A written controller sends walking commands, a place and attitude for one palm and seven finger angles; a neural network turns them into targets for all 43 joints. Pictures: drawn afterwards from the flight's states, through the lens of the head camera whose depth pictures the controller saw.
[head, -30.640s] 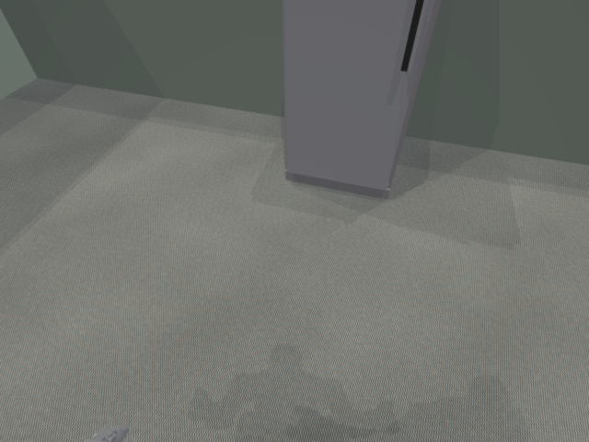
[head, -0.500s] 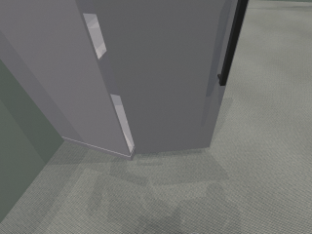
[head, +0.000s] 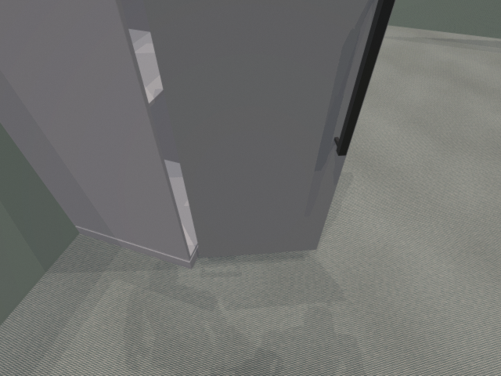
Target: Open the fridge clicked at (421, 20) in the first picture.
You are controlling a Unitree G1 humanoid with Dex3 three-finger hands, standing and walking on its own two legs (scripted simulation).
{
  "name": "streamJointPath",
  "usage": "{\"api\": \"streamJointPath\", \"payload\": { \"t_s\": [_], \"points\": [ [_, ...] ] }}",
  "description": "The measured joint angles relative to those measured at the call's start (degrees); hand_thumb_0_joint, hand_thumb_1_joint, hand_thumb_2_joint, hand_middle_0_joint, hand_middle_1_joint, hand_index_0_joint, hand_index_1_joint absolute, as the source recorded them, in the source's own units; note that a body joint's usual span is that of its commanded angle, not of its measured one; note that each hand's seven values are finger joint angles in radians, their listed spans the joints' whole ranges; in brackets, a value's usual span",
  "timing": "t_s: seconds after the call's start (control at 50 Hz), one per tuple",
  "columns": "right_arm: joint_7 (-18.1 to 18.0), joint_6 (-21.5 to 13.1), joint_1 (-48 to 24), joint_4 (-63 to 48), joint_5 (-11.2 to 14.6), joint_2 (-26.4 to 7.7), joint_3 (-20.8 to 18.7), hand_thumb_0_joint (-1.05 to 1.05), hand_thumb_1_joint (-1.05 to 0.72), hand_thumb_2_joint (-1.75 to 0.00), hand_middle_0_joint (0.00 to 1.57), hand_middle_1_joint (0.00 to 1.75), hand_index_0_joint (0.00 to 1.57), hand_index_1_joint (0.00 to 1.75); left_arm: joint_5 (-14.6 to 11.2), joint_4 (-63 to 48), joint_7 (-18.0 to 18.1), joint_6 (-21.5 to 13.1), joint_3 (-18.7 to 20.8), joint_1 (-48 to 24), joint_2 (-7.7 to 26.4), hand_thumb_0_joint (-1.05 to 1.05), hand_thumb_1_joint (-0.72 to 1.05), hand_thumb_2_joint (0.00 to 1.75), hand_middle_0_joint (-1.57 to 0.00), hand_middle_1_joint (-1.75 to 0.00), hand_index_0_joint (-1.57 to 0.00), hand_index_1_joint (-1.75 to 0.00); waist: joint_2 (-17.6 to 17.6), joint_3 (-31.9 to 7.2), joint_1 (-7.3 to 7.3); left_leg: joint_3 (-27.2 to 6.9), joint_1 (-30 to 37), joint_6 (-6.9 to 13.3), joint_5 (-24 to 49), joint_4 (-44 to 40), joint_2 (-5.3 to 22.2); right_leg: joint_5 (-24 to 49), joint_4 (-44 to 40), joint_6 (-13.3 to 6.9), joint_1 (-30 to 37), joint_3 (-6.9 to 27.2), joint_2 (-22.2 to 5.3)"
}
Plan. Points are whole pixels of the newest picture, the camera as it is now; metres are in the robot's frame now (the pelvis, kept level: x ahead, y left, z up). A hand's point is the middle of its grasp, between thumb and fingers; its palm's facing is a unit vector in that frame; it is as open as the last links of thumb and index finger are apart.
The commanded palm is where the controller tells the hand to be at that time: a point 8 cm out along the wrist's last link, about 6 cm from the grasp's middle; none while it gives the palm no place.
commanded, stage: let the arm hang, fingers relaxed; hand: right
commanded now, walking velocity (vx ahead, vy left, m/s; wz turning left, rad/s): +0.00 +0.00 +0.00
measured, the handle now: (356, 84) +0.72 -0.21 +0.12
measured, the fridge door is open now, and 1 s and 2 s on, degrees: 67 67 67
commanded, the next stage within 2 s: look to check the result in 0.26 s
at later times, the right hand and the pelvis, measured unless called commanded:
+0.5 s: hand out of the picture +0.07 -0.20 -0.17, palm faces -0.04 +0.96 -0.26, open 7.3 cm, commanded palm none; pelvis +0.03 +0.02 +0.01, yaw +1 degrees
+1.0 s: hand out of the picture +0.08 -0.18 -0.17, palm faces -0.04 +0.97 -0.24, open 7.3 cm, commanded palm none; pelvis +0.04 +0.02 +0.01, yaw +1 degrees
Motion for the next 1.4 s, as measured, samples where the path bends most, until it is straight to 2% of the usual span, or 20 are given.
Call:
{"api": "streamJointPath", "payload": {
  "t_s": [0.22,0.5,0.9,1.4],
  "points": [
    [0.2,-1.1,-4.7,-1.0,0.1,1.1,0.5,0.0,-0.91,-0.9,0.2,0.3,0.2,0.3,-0.2,0.9,-0.1,-0.9,0.0,-2.8,1.4,0.0,0.91,0.9,-0.21,-0.3,-0.2,-0.29,1.0,0.9,0.76,-0.2,2.0,-0.3,0.5,-2.7,0.0,0.3,-2.7,0.5,2.1,-0.1,-0.1],
    [-0.1,-0.9,-4.9,0.6,0.4,-0.2,0.4,0.0,-0.91,-0.9,0.2,0.3,0.21,0.3,-0.4,1.9,0.1,-0.7,-0.3,-4.8,2.8,0.0,0.91,0.9,-0.2,-0.3,-0.2,-0.29,0.6,2.6,0.61,-0.2,4.6,0.5,0.7,-5.3,-0.9,-0.7,-3.3,1.3,3.9,0.0,-1.0],
    [-0.3,-0.9,-4.7,1.0,0.5,0.7,0.7,0.0,-0.91,-0.9,0.2,0.3,0.21,0.3,-0.5,2.6,0.3,-0.6,-0.9,-5.3,2.0,0.0,0.91,0.9,-0.21,-0.3,-0.2,-0.29,1.0,2.3,0.34,-0.7,6.7,0.8,0.5,-6.9,-1.2,-1.6,-4.0,1.7,5.8,-0.4,-1.4],
    [-0.8,-0.7,-1.8,1.4,0.6,2.7,0.9,0.0,-0.91,-0.9,0.2,0.3,0.2,0.3,-0.6,3.5,0.7,-0.5,-1.1,-2.2,-0.4,0.0,0.91,0.9,-0.2,-0.3,-0.2,-0.29,1.3,2.1,0.43,-1.0,7.3,0.9,0.3,-7.0,-1.3,-2.1,-3.8,1.8,6.3,-0.7,-1.6]
  ]
}}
